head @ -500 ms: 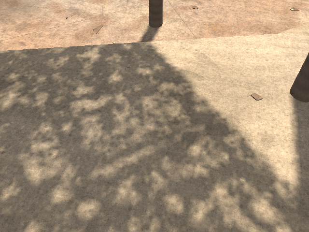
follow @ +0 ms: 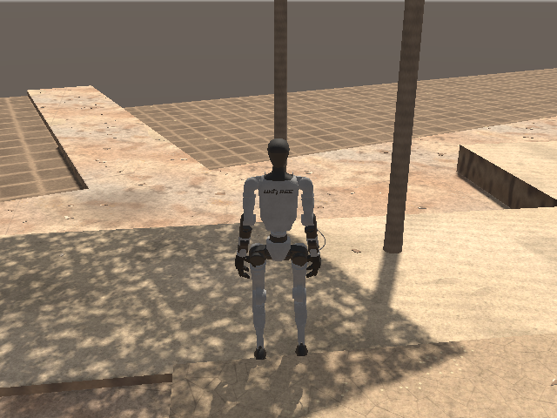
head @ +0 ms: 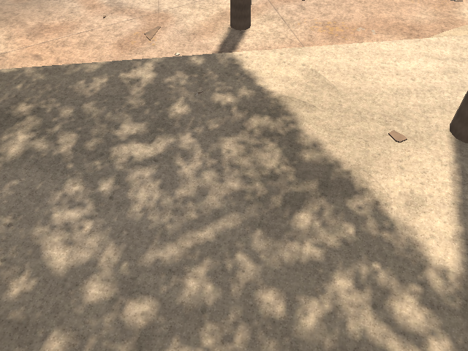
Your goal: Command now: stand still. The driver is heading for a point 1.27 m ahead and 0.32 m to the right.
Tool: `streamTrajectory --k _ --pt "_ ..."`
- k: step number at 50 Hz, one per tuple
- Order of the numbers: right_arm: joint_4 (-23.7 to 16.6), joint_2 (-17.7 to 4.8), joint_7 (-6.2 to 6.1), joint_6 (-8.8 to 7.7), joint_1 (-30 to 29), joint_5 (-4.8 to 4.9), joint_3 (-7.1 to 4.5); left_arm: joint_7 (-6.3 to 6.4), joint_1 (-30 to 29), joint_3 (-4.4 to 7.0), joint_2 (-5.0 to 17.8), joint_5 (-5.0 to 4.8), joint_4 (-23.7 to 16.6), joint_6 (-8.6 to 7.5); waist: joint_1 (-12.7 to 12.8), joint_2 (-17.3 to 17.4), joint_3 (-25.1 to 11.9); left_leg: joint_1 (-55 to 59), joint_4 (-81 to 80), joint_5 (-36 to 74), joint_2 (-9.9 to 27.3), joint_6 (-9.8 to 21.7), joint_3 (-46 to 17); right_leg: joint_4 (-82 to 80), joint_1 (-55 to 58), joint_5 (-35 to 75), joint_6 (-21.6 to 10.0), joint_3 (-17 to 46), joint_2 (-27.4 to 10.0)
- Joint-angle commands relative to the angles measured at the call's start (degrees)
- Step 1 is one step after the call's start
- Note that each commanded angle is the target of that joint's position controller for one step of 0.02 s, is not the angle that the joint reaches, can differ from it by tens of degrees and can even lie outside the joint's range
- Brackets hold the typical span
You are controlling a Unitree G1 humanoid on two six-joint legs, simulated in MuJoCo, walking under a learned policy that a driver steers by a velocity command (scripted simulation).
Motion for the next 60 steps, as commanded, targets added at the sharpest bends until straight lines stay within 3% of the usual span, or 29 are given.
streamTrajectory --k 1,6,9,11,14,16,17,18,20,22,25,26,27,28,29,30,31,32,36,44,47,49,50,51,52,53,55,57,60 --pt "0.28 -3.55 -0.02 -0.11 5.78 -0.07 -0.35 0.08 4.60 0.53 4.06 -0.18 -0.15 -0.39 -0.25 0.68 4.39 -3.47 -7.58 18.10 1.43 1.98 -0.16 -4.52 0.32 13.05 -0.36 -2.20 1.00" --pt "1.31 -3.90 0.39 -0.19 4.66 0.05 0.01 0.11 5.48 -0.09 3.71 -0.04 1.61 -0.12 0.15 0.59 4.43 -3.80 -8.26 19.80 1.69 2.30 0.12 -4.54 1.38 11.71 0.00 -2.43 1.18" --pt "3.74 -3.45 0.73 0.56 7.50 0.46 0.02 -0.07 6.63 -0.15 2.89 -0.67 3.57 0.57 -0.35 0.76 2.87 -4.13 -8.22 -3.15 0.59 3.77 0.93 -1.94 0.44 -2.56 -1.70 -4.85 2.46" --pt "4.34 -4.47 1.02 0.25 9.57 0.82 -0.09 -0.34 4.99 -0.16 2.75 -1.43 2.69 0.03 -1.10 3.60 7.17 -5.70 -11.23 -16.92 4.78 6.36 -5.32 2.22 -6.15 -14.30 -2.43 -4.40 1.90" --pt "5.21 -8.55 1.63 -1.53 14.89 0.83 -0.72 -1.49 -5.78 -1.06 0.61 -2.10 -2.59 -1.85 -4.73 10.22 12.48 1.81 -19.29 -24.50 19.81 14.24 -28.13 17.65 -25.25 -22.50 -2.46 -2.11 0.10" --pt "6.29 -9.98 1.85 -2.43 18.89 -0.17 -0.68 -2.47 -16.10 -0.99 2.53 -1.75 -8.06 -2.52 -7.90 7.29 14.04 10.90 -22.45 -32.40 26.39 16.64 -40.06 28.03 -42.72 -30.06 -3.70 6.10 -5.29" --pt "5.92 -10.36 1.40 -2.39 16.63 -0.09 -0.60 -2.80 -17.40 -0.92 3.35 -1.48 -9.23 -2.52 -6.46 5.27 13.74 13.07 -22.44 -34.91 26.87 15.02 -39.88 27.39 -47.37 -27.02 -3.81 9.93 -8.46" --pt "5.29 -10.42 0.08 -2.00 12.51 -6.85 -1.11 -3.05 -21.03 1.36 10.34 5.70 -10.74 -1.88 -5.36 1.48 17.02 6.13 -24.20 -39.24 20.78 13.24 -32.07 16.85 -41.94 -21.12 -1.74 6.94 -8.66" --pt "2.26 -11.00 -0.51 -1.81 1.57 -5.68 -1.90 -4.76 -16.22 0.96 6.04 3.86 -9.29 -1.18 -0.98 6.34 12.44 -7.70 -25.03 -30.05 11.60 8.84 -16.38 -3.78 -15.16 -11.96 0.87 1.79 -4.77" --pt "2.42 -13.51 -0.78 -1.66 -0.99 -3.66 -3.07 -5.62 -6.64 1.50 6.07 1.26 -5.46 0.58 2.82 5.37 5.48 -14.80 -24.23 -29.57 9.66 8.31 -10.68 -2.31 6.65 -4.76 1.42 -4.37 -1.13" --pt "3.24 -13.07 0.24 -1.46 -2.64 -3.21 -3.63 -4.04 7.68 3.12 9.58 2.69 0.40 1.83 9.64 -1.41 0.43 -9.83 -6.70 -22.76 6.29 7.05 -4.61 -6.80 18.60 -8.29 0.94 -6.83 -0.89" --pt "3.52 -11.81 0.56 -0.94 -2.36 -3.78 -3.57 -3.43 16.92 4.12 11.55 3.66 4.07 1.70 13.56 -7.68 -2.98 -11.53 12.10 -22.05 2.39 6.73 -1.59 -9.28 25.59 -14.19 0.41 -6.59 -0.03" --pt "2.65 -7.39 1.32 -0.43 -3.58 -4.39 -2.96 -3.07 21.25 3.77 12.44 5.57 5.85 1.05 13.31 -16.05 -2.14 -23.10 37.18 -32.47 -1.77 7.12 -2.65 -9.75 28.49 -29.92 0.30 5.61 -6.27" --pt "-1.39 -1.26 1.29 -1.42 -7.06 -6.01 -0.79 -3.40 19.07 0.70 9.26 4.63 4.62 1.23 11.12 -12.83 2.77 -32.82 52.34 -35.17 -1.49 9.45 -11.11 -4.14 20.11 -30.84 3.09 12.22 -9.00" --pt "-3.64 -0.65 2.39 -2.56 2.67 -2.14 -1.08 -2.22 15.55 1.39 16.32 4.64 3.71 1.50 3.51 -25.96 -4.44 -42.91 50.57 -28.61 -3.85 8.52 -9.60 -25.14 25.66 -50.13 -5.27 45.46 -21.43" --pt "-3.95 -5.21 2.90 -1.85 -1.73 -3.14 -1.19 -1.82 6.61 1.52 15.24 4.65 1.02 0.80 1.09 -14.52 1.65 -45.66 51.54 -21.75 3.97 6.98 -6.29 -31.61 18.63 -63.41 -9.81 50.26 -24.19" --pt "-4.94 -7.69 3.66 -0.80 -6.83 -4.47 -1.45 -1.85 -0.64 1.08 13.62 3.75 -1.68 -0.21 0.31 -5.58 6.21 -40.80 44.84 -15.24 6.38 4.81 -6.84 -29.78 8.78 -54.03 -9.23 41.33 -20.71" --pt "-3.95 -7.53 4.05 0.40 -6.63 -5.16 -1.39 -1.85 -1.72 1.10 14.22 4.19 -1.46 -0.68 -0.62 -1.57 6.83 -36.01 42.83 -14.19 6.44 3.41 -7.19 -28.65 3.24 -49.25 -8.40 34.97 -16.33" --pt "-7.71 -9.01 4.94 3.25 -13.36 -4.49 -0.84 -0.99 4.31 0.20 11.54 2.82 0.90 -1.56 -1.04 -4.36 9.04 -34.55 30.54 -8.72 7.38 0.99 -5.80 -31.40 1.41 -35.90 -8.43 22.27 -10.75" --pt "-15.38 -8.91 4.79 3.23 -33.65 -2.03 0.51 -1.52 12.44 -0.05 10.11 1.48 2.28 -2.47 3.95 -1.74 10.55 -26.85 -0.81 0.71 2.68 4.72 1.90 -39.34 17.19 -1.46 -8.27 5.09 -9.17" --pt "-15.37 -10.29 3.84 2.71 -30.23 -2.08 0.05 -1.50 11.24 0.34 12.80 1.88 2.71 -2.43 1.05 -4.54 5.11 -16.17 -4.22 -4.57 -2.17 7.80 4.63 -29.50 23.85 31.70 -6.79 0.46 -9.99" --pt "-11.17 -14.33 2.38 2.40 -14.50 -2.31 -1.70 -0.77 10.32 1.08 15.51 2.80 3.23 -1.44 -6.38 -7.51 -4.24 1.08 -3.32 -11.51 -5.84 9.85 4.81 -9.04 23.73 47.52 -5.60 -1.28 -10.50" --pt "-7.11 -16.66 1.52 2.21 -1.52 -2.88 -2.93 -0.63 8.06 1.26 16.00 2.82 2.75 -0.96 -12.53 -6.46 -9.95 16.32 -4.97 -13.05 -3.18 11.17 2.17 7.68 15.30 39.10 -4.86 -2.72 -8.55" --pt "-6.09 -21.89 0.86 2.01 6.50 -4.89 -4.41 -1.54 10.46 0.01 10.03 1.71 0.98 -0.93 -12.00 2.08 -17.78 32.68 -6.45 -36.88 12.01 14.32 -17.37 29.51 -2.17 11.80 -4.41 -3.19 -3.77" --pt "-5.46 -22.25 2.02 2.28 5.74 -4.09 -4.74 -2.71 12.53 -0.43 6.66 0.25 -0.07 -2.02 -7.63 13.87 -22.99 39.17 -20.70 -55.60 21.85 17.89 -50.70 44.68 -18.26 -29.77 -3.74 3.19 6.09" --pt "-5.57 -19.41 2.58 2.55 -1.26 -3.49 -4.29 -2.29 5.84 0.72 11.69 0.85 -2.02 -2.12 -5.75 8.56 -12.38 32.19 -24.60 -54.27 19.05 16.13 -48.41 46.72 -26.14 -25.22 -5.64 5.30 2.02" --pt "-4.79 -12.77 2.78 1.38 -6.46 -3.33 -2.68 -2.61 -1.74 0.57 10.77 1.64 -4.22 -2.18 -2.48 -1.05 -1.43 14.43 -25.33 -35.04 15.28 14.01 -31.21 40.38 -23.68 -18.74 -5.67 4.36 -2.88" --pt "-2.59 -9.79 2.43 0.49 -6.40 -3.07 -1.33 -3.84 -0.65 -0.08 7.44 3.64 -4.69 -0.51 2.17 0.56 1.11 3.57 -27.55 -30.64 11.46 11.99 -23.43 35.83 -18.18 -18.39 -4.16 4.86 -4.98" --pt "-1.08 -11.47 2.01 -0.62 -3.12 -1.92 -1.11 -4.81 -7.34 -0.62 7.42 4.08 -8.14 1.13 3.05 1.50 6.30 -0.19 -31.98 -26.49 9.59 12.20 -17.85 30.80 -24.12 -15.32 -1.57 2.61 -7.29"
